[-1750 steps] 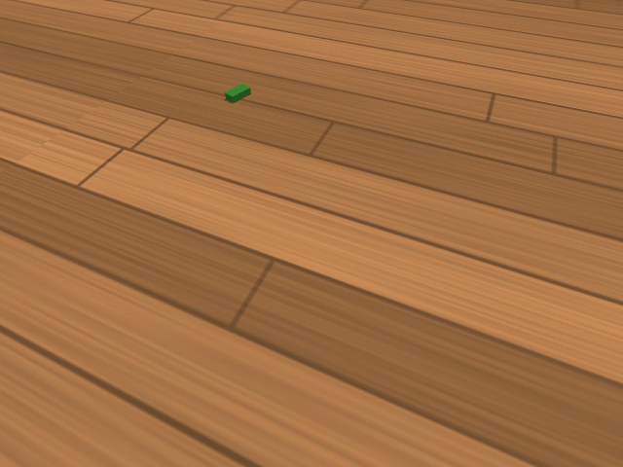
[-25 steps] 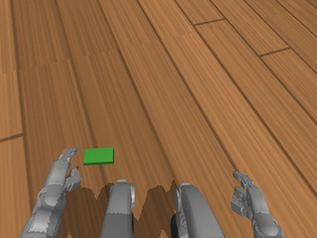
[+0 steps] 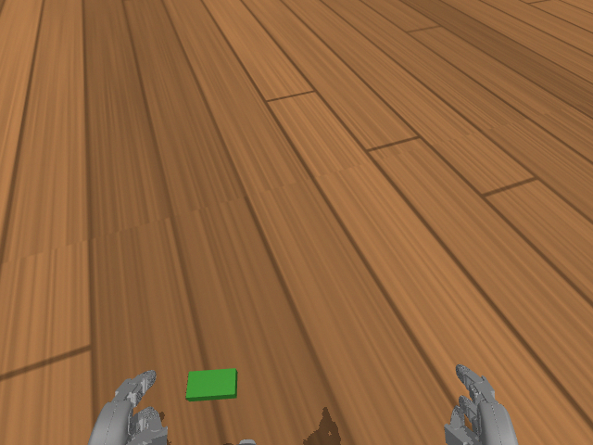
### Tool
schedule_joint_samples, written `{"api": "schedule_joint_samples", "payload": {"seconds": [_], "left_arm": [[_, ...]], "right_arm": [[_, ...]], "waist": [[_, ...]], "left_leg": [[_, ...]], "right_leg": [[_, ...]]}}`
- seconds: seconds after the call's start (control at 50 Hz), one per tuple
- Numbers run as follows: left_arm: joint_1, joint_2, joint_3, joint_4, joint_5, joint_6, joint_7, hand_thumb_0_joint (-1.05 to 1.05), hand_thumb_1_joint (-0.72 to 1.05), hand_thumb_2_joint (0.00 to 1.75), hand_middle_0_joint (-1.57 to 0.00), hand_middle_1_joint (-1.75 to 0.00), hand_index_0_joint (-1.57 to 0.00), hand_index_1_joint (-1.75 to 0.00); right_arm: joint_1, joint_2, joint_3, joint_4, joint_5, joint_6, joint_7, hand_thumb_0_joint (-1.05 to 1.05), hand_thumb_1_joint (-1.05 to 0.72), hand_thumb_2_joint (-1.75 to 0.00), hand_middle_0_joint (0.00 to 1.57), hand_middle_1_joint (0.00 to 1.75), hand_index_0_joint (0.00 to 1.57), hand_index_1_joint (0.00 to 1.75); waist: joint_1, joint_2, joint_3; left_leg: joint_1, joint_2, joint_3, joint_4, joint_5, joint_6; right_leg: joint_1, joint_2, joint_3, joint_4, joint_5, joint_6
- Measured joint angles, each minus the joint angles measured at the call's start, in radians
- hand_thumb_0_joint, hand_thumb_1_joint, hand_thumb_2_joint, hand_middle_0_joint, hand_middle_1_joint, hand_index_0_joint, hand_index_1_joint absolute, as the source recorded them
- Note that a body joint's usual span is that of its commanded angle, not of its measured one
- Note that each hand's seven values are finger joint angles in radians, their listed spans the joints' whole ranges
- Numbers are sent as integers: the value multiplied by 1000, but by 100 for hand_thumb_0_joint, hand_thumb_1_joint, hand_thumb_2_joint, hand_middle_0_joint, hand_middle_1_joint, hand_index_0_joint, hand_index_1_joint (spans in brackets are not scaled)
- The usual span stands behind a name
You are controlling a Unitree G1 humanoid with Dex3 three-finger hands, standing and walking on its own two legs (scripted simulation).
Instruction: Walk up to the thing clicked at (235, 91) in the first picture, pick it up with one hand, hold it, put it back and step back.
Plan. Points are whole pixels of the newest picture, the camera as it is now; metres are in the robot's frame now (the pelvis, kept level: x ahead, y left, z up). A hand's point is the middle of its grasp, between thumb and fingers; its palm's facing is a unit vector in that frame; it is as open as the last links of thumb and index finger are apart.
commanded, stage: home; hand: left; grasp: from above
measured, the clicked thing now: (212, 384) +0.41 +0.25 -0.69
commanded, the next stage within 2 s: none
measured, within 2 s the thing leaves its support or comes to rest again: neither
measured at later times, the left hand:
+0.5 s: hand out of the picture +0.15 +0.17 -0.04, palm faces +0.05 -0.98 -0.22, open 7.4 cm
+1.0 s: hand out of the picture +0.16 +0.17 -0.04, palm faces +0.04 -0.98 -0.21, open 7.4 cm
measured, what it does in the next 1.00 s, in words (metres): stands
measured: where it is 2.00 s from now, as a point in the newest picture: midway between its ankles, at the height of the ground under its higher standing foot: outside the picture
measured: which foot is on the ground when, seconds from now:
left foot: down 0.00-1.00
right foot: down 0.00-1.00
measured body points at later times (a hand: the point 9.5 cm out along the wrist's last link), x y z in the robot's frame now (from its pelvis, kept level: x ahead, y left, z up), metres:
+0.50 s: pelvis -0.01 -0.01 +0.00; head +0.01 -0.01 +0.45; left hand +0.15 +0.22 -0.03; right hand +0.16 -0.25 -0.06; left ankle +0.01 +0.12 -0.68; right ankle -0.03 -0.13 -0.68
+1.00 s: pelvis +0.00 +0.00 +0.00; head +0.01 +0.00 +0.45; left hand +0.15 +0.23 -0.03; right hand +0.16 -0.25 -0.06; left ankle +0.01 +0.12 -0.68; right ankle -0.03 -0.13 -0.68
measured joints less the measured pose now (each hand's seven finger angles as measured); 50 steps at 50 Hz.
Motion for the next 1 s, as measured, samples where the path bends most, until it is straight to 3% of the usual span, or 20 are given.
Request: {"api": "schedule_joint_samples", "payload": {"seconds": [0.28, 1.0], "left_arm": [[-12, -4, -7, 32, 16, -2, -37, 1, 91, 90, -20, -30, -20, -30], [-8, 3, -11, 18, 12, 1, -35, 1, 91, 90, -20, -30, -20, -30]], "right_arm": [[-40, -15, -5, -9, -19, -47, 7, 1, -91, -90, 20, 30, 21, 30], [-28, -12, -5, 15, -19, -56, 2, 1, -90, -90, 21, 30, 21, 30]], "waist": [[25, -16, 25], [24, -13, 29]], "left_leg": [[58, -7, -6, -28, 12, -7], [50, -5, 3, -19, 9, -5]], "right_leg": [[54, -7, -7, -13, 0, -5], [42, -6, 3, -1, -1, -4]]}}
